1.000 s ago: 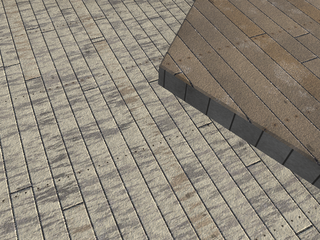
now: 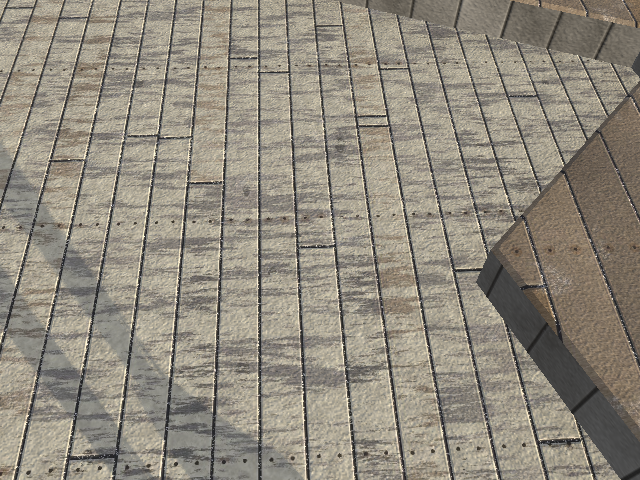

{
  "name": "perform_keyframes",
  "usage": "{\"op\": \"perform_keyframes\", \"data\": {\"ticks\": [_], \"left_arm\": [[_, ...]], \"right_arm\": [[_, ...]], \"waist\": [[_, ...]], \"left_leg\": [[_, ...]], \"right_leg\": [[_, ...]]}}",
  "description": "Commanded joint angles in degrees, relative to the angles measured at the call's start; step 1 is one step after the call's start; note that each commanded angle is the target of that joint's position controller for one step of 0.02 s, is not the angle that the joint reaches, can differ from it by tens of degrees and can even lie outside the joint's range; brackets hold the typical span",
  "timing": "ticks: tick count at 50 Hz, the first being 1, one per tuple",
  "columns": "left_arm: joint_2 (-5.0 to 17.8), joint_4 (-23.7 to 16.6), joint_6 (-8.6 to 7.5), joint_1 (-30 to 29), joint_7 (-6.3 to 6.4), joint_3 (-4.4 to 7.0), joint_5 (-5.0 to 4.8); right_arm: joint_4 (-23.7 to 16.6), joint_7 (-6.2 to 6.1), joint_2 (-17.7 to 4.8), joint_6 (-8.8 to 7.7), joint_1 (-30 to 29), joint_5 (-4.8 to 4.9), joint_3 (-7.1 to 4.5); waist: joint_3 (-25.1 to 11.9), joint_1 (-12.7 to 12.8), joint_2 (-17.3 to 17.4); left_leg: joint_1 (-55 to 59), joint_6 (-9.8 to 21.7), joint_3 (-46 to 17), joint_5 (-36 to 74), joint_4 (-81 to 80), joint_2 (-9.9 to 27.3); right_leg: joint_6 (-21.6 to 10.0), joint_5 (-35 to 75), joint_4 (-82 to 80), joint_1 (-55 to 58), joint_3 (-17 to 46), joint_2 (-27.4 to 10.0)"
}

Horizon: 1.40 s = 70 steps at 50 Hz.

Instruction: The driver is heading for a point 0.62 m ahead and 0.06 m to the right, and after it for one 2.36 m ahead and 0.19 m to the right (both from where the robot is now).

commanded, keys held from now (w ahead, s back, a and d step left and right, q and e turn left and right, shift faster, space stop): q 0.10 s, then no key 0.28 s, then w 0.40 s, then w+e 0.22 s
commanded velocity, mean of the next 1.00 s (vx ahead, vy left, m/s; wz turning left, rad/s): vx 0.23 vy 0.00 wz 0.15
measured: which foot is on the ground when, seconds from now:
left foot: down 0.00-0.32, up 0.34-0.76, down 0.78-1.00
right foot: up 0.00-0.30, down 0.32-0.78, up 0.80-1.00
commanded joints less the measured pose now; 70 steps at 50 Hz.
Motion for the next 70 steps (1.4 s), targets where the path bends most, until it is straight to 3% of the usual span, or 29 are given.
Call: {"op": "perform_keyframes", "data": {"ticks": [1,6,12,15,16,17,18,19,20,23,27,33,35,38,39,40,41,42,45,52,57,60,62,63,64,65,66,68,70], "left_arm": [[4.92,-1.4,1.24,6.85,0.19,1.42,-0.08],[5.76,-3.63,2.09,0.72,0.55,1.5,-0.46],[5.64,-3.77,1.16,1.71,1.0,1.0,-1.71],[4.86,-2.41,0.29,7.0,1.27,0.65,-1.79],[6.19,-2.3,-0.32,7.29,1.53,0.8,-0.98],[9.19,-3.72,-0.72,5.13,1.83,0.75,-0.01],[10.95,-3.94,-0.49,3.01,1.21,0.93,-0.2],[9.15,-3.42,-0.75,4.09,0.69,0.68,-0.63],[6.77,-2.96,-1.06,3.35,0.22,-0.01,-0.89],[8.46,-0.46,-0.79,7.27,-0.19,0.96,-0.66],[8.57,2.46,-2.05,11.65,-0.65,1.83,-1.14],[9.0,5.81,-3.13,14.99,-1.35,2.85,-0.63],[9.19,6.28,-3.08,14.66,-1.74,3.09,-0.68],[8.66,6.32,-2.9,11.98,-1.95,3.08,-1.51],[6.1,5.37,-3.24,10.43,-1.95,2.25,-1.23],[0.4,2.71,-3.65,8.69,-2.35,0.59,-1.92],[5.57,2.52,-3.35,7.58,-1.81,1.84,-0.97],[7.5,3.58,-3.16,8.32,-2.13,2.57,-0.74],[5.64,6.21,-2.76,11.05,-3.47,2.53,-0.53],[2.41,2.37,-1.63,0.48,-4.56,1.58,-0.14],[0.73,-1.66,-1.68,-8.36,-5.46,0.08,-0.15],[2.48,-1.14,-1.62,-4.59,-4.91,0.62,0.09],[5.08,1.82,-1.94,5.94,-4.43,1.84,0.35],[7.16,4.37,-2.37,14.24,-3.91,3.02,0.92],[12.31,5.11,-2.33,19.34,-2.88,4.62,1.16],[16.69,3.4,-1.88,16.13,-2.88,5.59,0.41],[14.51,3.87,-1.28,15.36,-2.59,5.49,-1.13],[9.42,3.83,-1.56,9.64,-2.03,4.16,-1.26],[7.86,3.43,-2.38,7.07,-1.71,3.44,-1.73]], "right_arm": [[-3.71,-0.32,-9.18,-0.16,1.74,-0.07,-2.35],[-4.48,-0.66,-9.26,1.32,3.4,-0.43,-2.7],[-4.4,-0.62,-8.35,1.88,3.32,-1.27,-2.17],[-4.26,-1.05,-7.88,2.4,0.99,-0.27,-1.57],[-4.51,-1.25,-6.19,2.29,1.34,0.06,-0.92],[-4.78,-1.26,-1.65,1.96,5.26,-0.03,0.34],[-4.65,-1.65,-5.58,2.41,3.58,0.01,-0.72],[-3.95,-1.67,-7.44,2.68,3.43,-0.73,-1.2],[-2.87,-1.26,-6.66,2.7,3.58,-0.62,-1.05],[-1.54,0.28,-6.3,2.33,2.16,-1.88,-0.76],[-1.83,1.31,-4.79,0.92,-3.68,-1.64,-0.11],[-2.54,1.55,-3.11,-0.73,-8.96,-1.23,0.89],[-2.32,1.37,-3.05,-1.18,-8.39,-0.97,1.05],[1.42,0.48,-3.23,-2.22,1.23,-1.25,0.85],[3.56,-0.24,-5.96,-2.82,8.13,-1.52,0.07],[3.88,-0.92,-12.63,-3.17,14.24,-1.88,-1.4],[4.72,-0.94,-14.21,-2.93,14.19,-1.51,-2.07],[3.42,-0.74,-10.12,-2.97,9.08,-1.38,-0.94],[2.18,-0.86,-3.99,-4.36,3.37,-0.9,0.91],[5.64,-0.91,-2.81,-5.75,8.92,-0.68,1.56],[7.77,-1.59,-3.97,-5.87,11.52,-0.44,1.64],[8.44,-2.3,-6.24,-5.42,11.24,-0.54,1.21],[7.96,-2.62,-8.0,-4.31,10.27,-0.96,0.66],[7.31,-2.36,-8.5,-3.97,9.54,-0.78,0.48],[5.55,-1.75,-5.33,-4.22,11.01,-1.05,1.13],[1.76,-0.54,-1.83,-4.59,12.63,0.14,1.61],[0.67,-0.34,-6.18,-5.24,4.54,-0.61,0.82],[-0.21,-0.21,-5.42,-6.29,2.69,-0.3,1.04],[-0.03,-0.21,-4.03,-4.12,5.01,-2.1,1.32]], "waist": [[-12.37,1.78,3.76],[-9.66,-0.71,6.29],[-9.52,-1.16,7.92],[-8.97,2.07,6.86],[-8.72,1.64,3.39],[-10.43,-1.37,-8.85],[-7.8,-0.37,-11.13],[-7.34,-0.12,-7.03],[-7.41,-0.73,-4.95],[-4.07,1.37,-9.26],[-3.22,3.54,-6.25],[-3.07,4.94,-7.34],[-2.69,3.99,-7.03],[-3.72,-1.69,-2.9],[-6.38,-4.74,2.18],[-9.57,-7.37,15.71],[-4.27,-6.6,12.77],[0.15,-3.21,6.42],[0.05,0.52,6.05],[0.8,-0.05,5.33],[1.85,-1.23,4.98],[-2.35,1.42,6.5],[-9.07,6.03,7.37],[-13.43,9.92,5.43],[-18.76,10.29,-2.46],[-23.91,5.87,-13.09],[-18.76,8.08,-2.39],[-7.2,3.33,3.81],[-5.95,-0.23,2.92]], "left_leg": [[5.77,6.77,-14.22,27.43,-4.92,14.96],[7.7,5.78,-21.18,4.98,-6.82,14.97],[7.99,5.51,-23.25,15.83,-2.66,15.76],[5.61,1.94,-23.83,15.26,0.72,13.65],[2.16,-1.05,-22.24,6.71,3.37,11.17],[-2.07,-4.07,-14.05,-12.68,12.57,4.96],[-3.95,-5.13,-6.54,-26.55,17.84,-1.05],[-2.33,-5.88,-7.42,-26.46,24.65,1.18],[-2.5,-6.23,-7.5,-22.79,25.69,2.24],[-10.39,-7.33,-4.83,-16.96,27.71,2.86],[-14.74,-8.63,-0.44,-13.85,23.63,5.97],[-8.78,-6.86,3.04,-15.07,12.59,7.56],[-3.28,-5.37,4.16,-13.64,8.25,7.21],[17.42,-3.28,5.04,-6.48,-1.9,5.71],[27.37,-2.22,-2.15,-11.92,-4.67,11.08],[34.75,2.07,-24.11,-31.55,-14.47,26.31],[26.72,6.19,-33.63,-37.39,-18.38,32.03],[22.27,5.54,-27.91,-35.22,-17.59,29.06],[18.47,0.31,-11.25,-13.92,-18.86,21.55],[17.48,0.42,3.69,14.71,-17.65,19.5],[18.73,-0.44,9.46,25.57,-16.32,20.08],[24.25,-1.45,12.23,50.32,-6.18,21.27],[23.87,-1.41,13.08,56.39,10.78,22.03],[17.19,-2.09,13.86,46.39,24.27,20.88],[4.0,-3.18,13.9,13.41,43.08,17.31],[-18.27,-5.74,6.1,-25.81,61.51,4.35],[-24.93,-4.87,-2.22,-19.37,61.82,8.22],[-21.71,-4.99,-1.48,-11.0,51.38,12.86],[-14.32,-6.87,-1.51,-10.84,45.97,14.26]], "right_leg": [[0.62,3.06,-2.73,3.74,-1.06,1.19],[0.68,3.25,-10.25,0.97,0.93,1.93],[-2.01,-2.47,-21.14,10.71,-0.61,4.76],[-3.95,5.26,-40.02,21.73,-1.38,5.4],[-4.95,9.64,-46.57,26.61,3.29,0.72],[-7.9,19.3,-50.47,31.14,17.11,-13.16],[-16.11,32.27,-48.61,23.34,22.67,-18.34],[-18.63,35.34,-47.94,22.12,21.08,-17.54],[-16.75,25.91,-49.0,23.01,16.59,-13.63],[-12.89,0.75,-53.31,29.49,13.84,-6.94],[-14.14,-0.31,-55.05,35.28,13.95,-7.44],[-15.68,-0.17,-54.9,31.83,12.5,-8.39],[-15.56,0.26,-54.38,27.54,11.79,-8.67],[-12.75,1.63,-46.71,14.08,7.7,-5.75],[-10.7,-0.13,-38.41,6.79,4.08,-2.59],[-7.65,-7.25,-19.7,-4.18,-4.11,5.36],[-8.28,-11.18,-8.95,-9.49,-2.55,6.43],[-9.17,-6.26,-4.65,-9.56,1.65,3.29],[-7.52,4.72,-4.51,-5.5,1.5,1.25],[-4.47,15.53,-8.54,-9.64,-2.46,1.32],[-6.64,19.44,-24.86,-2.38,-9.46,2.46],[-10.54,14.2,-27.72,5.17,-12.59,6.74],[-13.63,9.35,-29.38,16.6,-12.3,9.9],[-15.81,9.92,-33.83,28.67,-9.66,9.82],[-19.58,3.51,-34.94,41.47,7.32,-3.5],[-30.08,4.57,-43.43,53.98,41.62,-16.94],[-27.67,3.84,-46.95,50.86,36.43,-14.31],[-22.91,15.44,-49.41,34.8,23.48,-10.55],[-21.04,24.73,-50.84,25.73,16.57,-6.37]]}}
Velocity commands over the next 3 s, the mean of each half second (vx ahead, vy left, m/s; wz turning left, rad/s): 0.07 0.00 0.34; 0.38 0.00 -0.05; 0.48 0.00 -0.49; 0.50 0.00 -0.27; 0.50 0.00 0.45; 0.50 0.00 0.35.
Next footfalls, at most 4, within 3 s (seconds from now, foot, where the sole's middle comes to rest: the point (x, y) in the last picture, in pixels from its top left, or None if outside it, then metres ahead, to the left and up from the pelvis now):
0.32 right None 0.11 -0.15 -0.77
0.78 left None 0.15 0.08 -0.77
1.26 right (351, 439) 0.49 -0.06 -0.77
1.82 left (312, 290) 0.84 0.01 -0.77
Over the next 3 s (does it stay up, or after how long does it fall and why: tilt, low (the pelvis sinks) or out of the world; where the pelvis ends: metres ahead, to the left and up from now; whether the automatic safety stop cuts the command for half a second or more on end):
stays up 1.25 -0.06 0.00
